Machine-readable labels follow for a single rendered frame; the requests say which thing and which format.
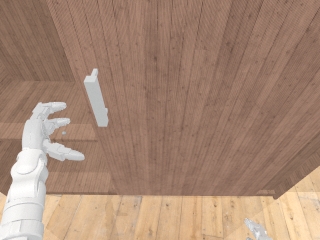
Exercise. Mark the robot left forearm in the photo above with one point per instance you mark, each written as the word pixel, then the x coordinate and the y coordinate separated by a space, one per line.
pixel 25 202

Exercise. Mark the wardrobe door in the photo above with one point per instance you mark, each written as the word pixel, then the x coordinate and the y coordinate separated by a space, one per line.
pixel 298 160
pixel 204 97

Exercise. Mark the handle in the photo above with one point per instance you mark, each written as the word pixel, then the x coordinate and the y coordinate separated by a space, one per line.
pixel 95 96

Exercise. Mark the robot right hand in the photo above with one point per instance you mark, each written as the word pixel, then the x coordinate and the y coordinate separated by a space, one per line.
pixel 257 229

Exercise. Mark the robot left hand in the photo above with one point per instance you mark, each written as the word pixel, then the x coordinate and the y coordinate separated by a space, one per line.
pixel 36 131

